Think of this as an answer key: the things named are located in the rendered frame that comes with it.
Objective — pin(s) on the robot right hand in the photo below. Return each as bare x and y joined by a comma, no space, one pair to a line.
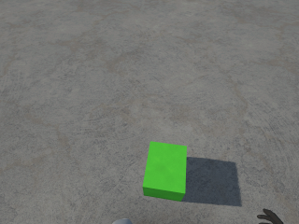
270,216

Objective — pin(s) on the carton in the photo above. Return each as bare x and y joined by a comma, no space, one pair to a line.
165,174

